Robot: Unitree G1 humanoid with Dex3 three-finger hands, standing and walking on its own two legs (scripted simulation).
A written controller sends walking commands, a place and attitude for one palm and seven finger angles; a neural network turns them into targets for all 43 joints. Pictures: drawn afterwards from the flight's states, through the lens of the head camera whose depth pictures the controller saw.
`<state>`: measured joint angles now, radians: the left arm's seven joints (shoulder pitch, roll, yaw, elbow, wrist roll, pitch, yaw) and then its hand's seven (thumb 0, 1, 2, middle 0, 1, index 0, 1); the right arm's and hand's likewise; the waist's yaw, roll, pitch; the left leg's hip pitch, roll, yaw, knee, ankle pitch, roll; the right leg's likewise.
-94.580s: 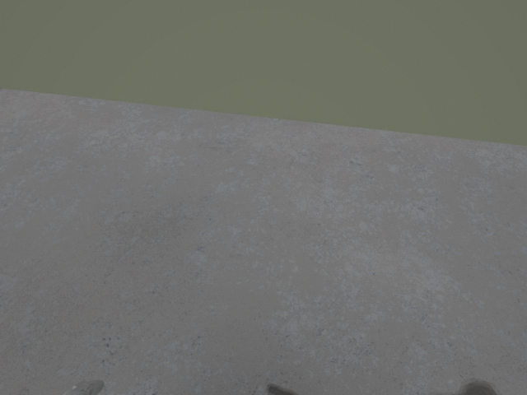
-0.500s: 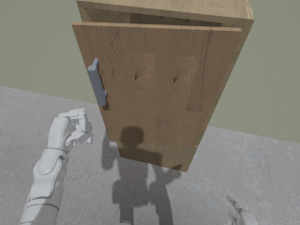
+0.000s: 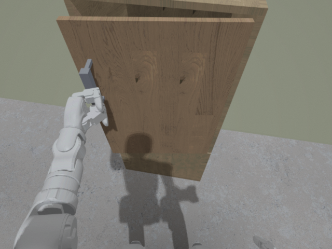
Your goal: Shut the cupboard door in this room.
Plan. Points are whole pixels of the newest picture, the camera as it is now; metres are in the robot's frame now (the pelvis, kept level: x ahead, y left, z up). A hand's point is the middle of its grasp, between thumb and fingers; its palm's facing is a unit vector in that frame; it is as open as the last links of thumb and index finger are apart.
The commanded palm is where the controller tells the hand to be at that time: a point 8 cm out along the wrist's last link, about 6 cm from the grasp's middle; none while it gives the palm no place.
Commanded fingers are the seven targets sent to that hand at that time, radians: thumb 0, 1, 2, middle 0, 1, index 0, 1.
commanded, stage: bring the fist close to the handle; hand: left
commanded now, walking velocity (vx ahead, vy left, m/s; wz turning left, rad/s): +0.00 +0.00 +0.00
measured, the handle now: (94, 88) +0.51 +0.20 +0.09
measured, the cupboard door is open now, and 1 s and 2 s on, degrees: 10 3 0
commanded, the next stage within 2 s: push the door shut along its arc in 0.28 s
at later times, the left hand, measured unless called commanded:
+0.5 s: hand (98, 115) +0.41 +0.17 +0.09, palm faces -0.01 -1.00 -0.02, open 3.1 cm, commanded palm +0.40 +0.22 +0.09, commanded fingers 0.00 0.90 0.90 -1.30 -1.50 -1.30 -1.50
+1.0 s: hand (107, 95) +0.48 +0.16 +0.09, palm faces -0.16 -0.99 +0.00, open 3.1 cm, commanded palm +0.47 +0.21 +0.09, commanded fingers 0.00 0.90 0.90 -1.30 -1.50 -1.30 -1.50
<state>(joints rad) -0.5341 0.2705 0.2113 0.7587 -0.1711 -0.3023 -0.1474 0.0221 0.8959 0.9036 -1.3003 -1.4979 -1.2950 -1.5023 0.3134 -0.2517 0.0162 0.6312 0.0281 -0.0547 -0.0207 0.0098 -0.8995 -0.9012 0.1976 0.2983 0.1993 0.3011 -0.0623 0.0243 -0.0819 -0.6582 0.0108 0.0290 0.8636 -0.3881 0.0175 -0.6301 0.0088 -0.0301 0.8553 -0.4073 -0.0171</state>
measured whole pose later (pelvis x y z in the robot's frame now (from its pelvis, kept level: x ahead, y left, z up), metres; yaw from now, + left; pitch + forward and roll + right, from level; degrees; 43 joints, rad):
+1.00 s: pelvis +0.00 +0.01 -0.01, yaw +0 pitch +16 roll -2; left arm -0.87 0.43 0.28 1.13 -0.16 -0.34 -0.34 0.02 0.90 0.90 -1.30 -1.50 -1.31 -1.50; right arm 0.38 -0.28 0.02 0.66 0.03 -0.01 -0.02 0.01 -0.90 -0.90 0.20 0.30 0.20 0.30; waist -0.14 0.03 -0.10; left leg -0.83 0.02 0.02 0.96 -0.41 0.03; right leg -0.78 0.02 -0.04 0.92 -0.42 -0.01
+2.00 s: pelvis -0.02 +0.00 -0.02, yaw -1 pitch +20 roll -2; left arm -1.06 0.41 0.32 1.26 -0.05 -0.35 -0.05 0.02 0.90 0.90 -1.30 -1.50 -1.31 -1.50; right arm 0.45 -0.27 0.03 0.66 -0.03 -0.05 0.04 0.01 -0.90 -0.90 0.20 0.30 0.20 0.30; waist -0.21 0.05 -0.11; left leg -0.95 0.03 0.01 1.00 -0.39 0.02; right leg -0.91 0.03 -0.05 0.96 -0.39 -0.02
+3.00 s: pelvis +0.01 +0.00 +0.02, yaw +0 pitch +5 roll +0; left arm -0.19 0.25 0.18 0.35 -0.25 -0.18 -0.19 0.02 0.90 0.90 -1.30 -1.50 -1.30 -1.50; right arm 0.29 -0.26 0.03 0.60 0.06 -0.02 -0.04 0.01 -0.90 -0.90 0.20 0.30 0.20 0.30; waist -0.02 0.05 -0.07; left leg -0.46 0.01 0.02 0.73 -0.35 0.01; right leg -0.43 0.01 -0.03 0.71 -0.37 -0.02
